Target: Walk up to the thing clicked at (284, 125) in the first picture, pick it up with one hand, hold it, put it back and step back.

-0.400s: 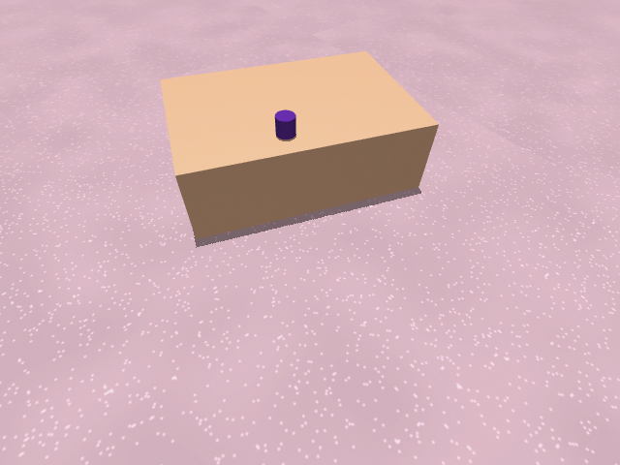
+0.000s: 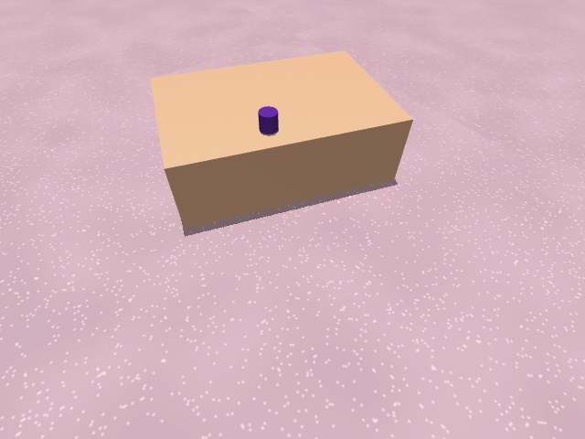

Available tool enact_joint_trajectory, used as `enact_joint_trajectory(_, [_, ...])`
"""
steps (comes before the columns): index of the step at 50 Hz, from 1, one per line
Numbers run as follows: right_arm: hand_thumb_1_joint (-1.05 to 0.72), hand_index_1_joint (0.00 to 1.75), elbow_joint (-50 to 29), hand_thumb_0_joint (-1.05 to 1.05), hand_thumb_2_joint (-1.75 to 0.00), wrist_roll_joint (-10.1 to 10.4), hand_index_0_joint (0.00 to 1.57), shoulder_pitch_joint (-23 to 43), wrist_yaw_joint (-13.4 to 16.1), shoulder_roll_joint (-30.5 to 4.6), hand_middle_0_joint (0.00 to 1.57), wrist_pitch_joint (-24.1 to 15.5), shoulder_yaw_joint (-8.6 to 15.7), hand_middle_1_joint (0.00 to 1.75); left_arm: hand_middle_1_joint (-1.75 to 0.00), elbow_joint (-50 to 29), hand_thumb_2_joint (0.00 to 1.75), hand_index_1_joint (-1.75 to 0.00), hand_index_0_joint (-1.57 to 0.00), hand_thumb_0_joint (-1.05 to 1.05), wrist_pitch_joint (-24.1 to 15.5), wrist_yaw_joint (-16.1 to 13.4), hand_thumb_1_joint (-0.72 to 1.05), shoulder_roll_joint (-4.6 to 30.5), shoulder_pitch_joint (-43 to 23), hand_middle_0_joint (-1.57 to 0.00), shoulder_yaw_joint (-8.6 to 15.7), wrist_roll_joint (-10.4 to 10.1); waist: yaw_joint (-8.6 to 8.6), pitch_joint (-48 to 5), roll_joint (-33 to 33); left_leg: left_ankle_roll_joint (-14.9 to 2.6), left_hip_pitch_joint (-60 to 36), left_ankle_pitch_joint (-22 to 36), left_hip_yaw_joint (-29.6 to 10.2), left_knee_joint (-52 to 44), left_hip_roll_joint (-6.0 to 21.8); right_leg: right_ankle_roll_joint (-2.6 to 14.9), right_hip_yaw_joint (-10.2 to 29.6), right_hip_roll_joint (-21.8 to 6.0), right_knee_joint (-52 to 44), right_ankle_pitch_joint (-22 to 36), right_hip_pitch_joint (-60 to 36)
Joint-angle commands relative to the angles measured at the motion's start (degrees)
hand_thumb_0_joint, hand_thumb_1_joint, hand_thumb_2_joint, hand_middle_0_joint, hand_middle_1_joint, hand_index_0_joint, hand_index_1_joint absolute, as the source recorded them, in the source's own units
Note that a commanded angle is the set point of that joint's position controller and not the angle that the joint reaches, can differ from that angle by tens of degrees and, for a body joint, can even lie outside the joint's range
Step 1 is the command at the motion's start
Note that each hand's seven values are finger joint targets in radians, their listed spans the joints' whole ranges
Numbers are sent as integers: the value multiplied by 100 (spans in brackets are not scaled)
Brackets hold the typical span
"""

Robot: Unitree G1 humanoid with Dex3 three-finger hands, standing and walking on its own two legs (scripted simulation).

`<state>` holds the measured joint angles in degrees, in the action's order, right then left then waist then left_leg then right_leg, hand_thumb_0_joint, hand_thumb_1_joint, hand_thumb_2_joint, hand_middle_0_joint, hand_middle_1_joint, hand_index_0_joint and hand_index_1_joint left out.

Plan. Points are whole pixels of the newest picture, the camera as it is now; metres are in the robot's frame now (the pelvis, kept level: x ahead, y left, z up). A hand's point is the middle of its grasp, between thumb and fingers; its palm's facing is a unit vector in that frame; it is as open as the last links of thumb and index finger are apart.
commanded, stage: stand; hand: right
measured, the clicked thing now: (268, 120) +1.34 +0.07 -0.38
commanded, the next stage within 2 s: walk up in 0.72 s
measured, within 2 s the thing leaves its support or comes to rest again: neither
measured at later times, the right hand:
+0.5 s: hand out of the picture +0.08 -0.25 -0.16, palm faces -0.04 +0.94 -0.33, open 7.4 cm
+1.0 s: hand (455, 431) +0.16 -0.25 -0.14, palm faces -0.16 +0.90 -0.40, open 7.4 cm
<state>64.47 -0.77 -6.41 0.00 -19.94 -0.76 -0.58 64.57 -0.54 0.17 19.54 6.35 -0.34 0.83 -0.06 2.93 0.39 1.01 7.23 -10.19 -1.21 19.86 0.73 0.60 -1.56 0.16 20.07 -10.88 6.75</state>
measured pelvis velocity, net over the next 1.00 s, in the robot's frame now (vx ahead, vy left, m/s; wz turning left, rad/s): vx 0.06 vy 0.04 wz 0.12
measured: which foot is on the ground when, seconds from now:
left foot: down 0.00-0.76, up 0.78-1.00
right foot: down 0.00-1.00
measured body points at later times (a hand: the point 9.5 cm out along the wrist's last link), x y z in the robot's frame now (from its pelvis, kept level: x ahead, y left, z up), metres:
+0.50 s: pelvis +0.00 +0.00 +0.00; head +0.01 -0.01 +0.45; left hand +0.07 +0.30 -0.13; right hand +0.08 -0.30 -0.14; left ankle +0.01 +0.13 -0.75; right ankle +0.00 -0.11 -0.75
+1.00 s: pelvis +0.06 +0.04 -0.01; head +0.07 +0.05 +0.44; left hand +0.05 +0.38 -0.13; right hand +0.16 -0.29 -0.11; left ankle +0.14 +0.21 -0.72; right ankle +0.00 -0.11 -0.75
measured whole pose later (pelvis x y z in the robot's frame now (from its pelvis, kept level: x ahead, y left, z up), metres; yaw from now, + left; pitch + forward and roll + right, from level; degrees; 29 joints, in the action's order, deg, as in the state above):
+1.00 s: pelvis +0.06 +0.04 -0.01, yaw +7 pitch -2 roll -2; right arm 57.2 -2.5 -13.3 -5.6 -25.1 0.2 5.9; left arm 57.2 -2.7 2.8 24.7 15.0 5.4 2.9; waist -2.0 3.0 0.1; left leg 0.5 25.8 -16.9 0.1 40.9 6.6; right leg -0.4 -7.8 -3.4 20.5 -18.1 -0.1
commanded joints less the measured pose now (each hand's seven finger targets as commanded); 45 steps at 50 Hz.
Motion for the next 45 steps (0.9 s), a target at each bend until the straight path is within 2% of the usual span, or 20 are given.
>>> enact_joint_trajectory(1, [-90, 30, -343, 0, -90, 31, 20, 205, 66, -1218, 20, -116, 202, 30, -30, -320, 90, -30, -20, 0, -144, -67, 90, 1236, -208, -20, 229, -22, -36, -464, 3, -242, -8, 780, -504, -291, 635, 76, 624, -763, -384, 787, -152])
enact_joint_trajectory(12, [-90, 30, -342, 0, -90, 37, 20, 224, 69, -1183, 20, -103, 202, 30, -30, -285, 90, -30, -20, 0, -127, -64, 90, 1278, -223, -20, 254, -20, -18, -325, -95, -226, -21, 460, -529, -390, 618, 92, 630, -748, -474, 454, 3])
enact_joint_trajectory(19, [-90, 30, -358, 0, -90, 36, 20, 243, 68, -1208, 20, -112, 206, 30, -30, -301, 90, -30, -20, 0, -140, -63, 90, 1240, -197, -20, 251, -18, -42, -446, -2, -235, -73, 672, -515, -346, 628, 95, 630, -763, -459, 683, -116])
enact_joint_trajectory(26, [-90, 30, -325, 0, -90, 31, 20, 152, 64, -1176, 20, -100, 195, 30, -30, -287, 90, -30, -20, 0, -147, -69, 90, 1281, -204, -20, 260, -30, -1, -396, -73, -229, -62, 654, -511, -362, 632, 94, 657, -771, -495, 676, -101])
enact_joint_trajectory(35, [-90, 30, -337, 0, -90, 42, 20, 188, 71, -1204, 20, -95, 188, 30, -30, -265, 90, -30, -20, 0, -140, -64, 90, 1232, -161, -20, 254, -22, -29, -353, 8, -226, -41, 570, -517, -363, 630, 85, 643, -765, -511, 645, -103])
enact_joint_trajectory(36, [-90, 30, -684, 0, -90, -70, 20, -139, -103, -1625, 20, -102, 577, 30, -30, -589, 90, -30, -20, 0, -256, 80, 90, 1924, 226, -20, 709, 42, -224, -737, -139, -603, 863, -2163, -616, 219, 249, 291, 440, -533, -43, -2264, -898])
enact_joint_trajectory(37, [-90, 30, -814, 0, -90, -133, 20, 206, -181, -1617, 20, -67, 592, 30, -30, -500, 90, -30, -20, 0, -272, 108, 90, 1993, 594, -20, 793, 105, -492, -255, -180, -526, 2220, -2588, -449, 671, 145, 537, 1018, -935, -261, -3196, -1243])
enact_joint_trajectory(38, [-90, 30, -1014, 0, -90, -177, 20, 464, -218, -1470, 20, -27, 571, 30, -30, -505, 90, -30, -20, 0, -305, 91, 90, 2199, 775, -20, 906, 145, -622, 41, -1015, -390, 3020, -1861, 148, 2254, -85, 882, 2055, -1872, -1195, -3939, -1305])
enact_joint_trajectory(39, [-90, 30, -1170, 0, -90, -238, 20, 609, -244, -1457, 20, -19, 579, 30, -30, -709, 90, -30, -20, 0, -358, 70, 90, 2227, 746, -20, 944, 162, -655, 190, -900, -313, 3462, -1623, -2, 2895, 252, 1232, 2582, -2538, -1574, -4005, -1089])
enact_joint_trajectory(40, [-90, 30, -1216, 0, -90, -215, 20, 502, -284, -1481, 20, -51, 621, 30, -30, -923, 90, -30, -20, 0, -394, 72, 90, 2118, 536, -20, 937, 172, -590, 324, -687, -260, 3606, -1464, -156, 3099, 439, 1419, 2573, -2686, -1558, -3436, -1046])
enact_joint_trajectory(41, [-90, 30, -1188, 0, -90, -222, 20, 435, -307, -1482, 20, -88, 683, 30, -30, -960, 90, -30, -20, 0, -417, 88, 90, 1927, 520, -20, 898, 148, -575, 359, -346, -207, 3463, -1341, -275, 3122, 554, 1377, 2351, -2533, -1506, -2961, -889])
enact_joint_trajectory(42, [-90, 30, -1200, 0, -90, -184, 20, 316, -365, -1492, 20, -113, 723, 30, -30, -1007, 90, -30, -20, 0, -437, 101, 90, 1851, 432, -20, 890, 176, -461, 353, -329, -187, 3333, -1291, -305, 3046, 640, 1316, 1937, -2284, -1455, -2604, -902])
enact_joint_trajectory(43, [-90, 30, -1203, 0, -90, -167, 20, 165, -418, -1460, 20, -118, 748, 30, -30, -1060, 90, -30, -20, 0, -446, 117, 90, 1817, 375, -20, 884, 170, -384, 297, -380, -148, 3175, -1234, -248, 2920, 634, 1189, 1496, -2037, -1426, -2439, -917])
enact_joint_trajectory(45, [-90, 30, -1244, 0, -90, -149, 20, -110, -507, -1421, 20, -82, 790, 30, -30, -1252, 90, -30, -20, 0, -461, 157, 90, 1948, 175, -20, 909, 161, -220, 255, -636, -57, 2799, -974, -109, 2707, 634, 1090, 937, -1846, -1360, -2214, -639])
